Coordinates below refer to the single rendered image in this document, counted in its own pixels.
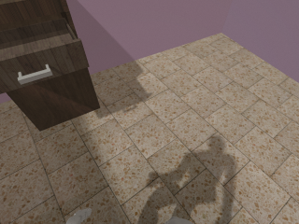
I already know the cabinet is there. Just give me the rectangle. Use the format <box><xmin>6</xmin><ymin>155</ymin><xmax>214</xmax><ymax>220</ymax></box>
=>
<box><xmin>0</xmin><ymin>0</ymin><xmax>101</xmax><ymax>131</ymax></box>

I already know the robot left hand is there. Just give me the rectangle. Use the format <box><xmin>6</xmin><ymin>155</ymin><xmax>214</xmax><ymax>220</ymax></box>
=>
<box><xmin>65</xmin><ymin>208</ymin><xmax>92</xmax><ymax>224</ymax></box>

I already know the drawer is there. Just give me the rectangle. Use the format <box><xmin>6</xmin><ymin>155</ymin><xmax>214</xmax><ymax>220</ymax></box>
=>
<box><xmin>0</xmin><ymin>18</ymin><xmax>89</xmax><ymax>94</ymax></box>

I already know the handle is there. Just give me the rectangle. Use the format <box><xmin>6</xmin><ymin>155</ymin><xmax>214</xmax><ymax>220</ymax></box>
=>
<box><xmin>17</xmin><ymin>64</ymin><xmax>52</xmax><ymax>85</ymax></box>

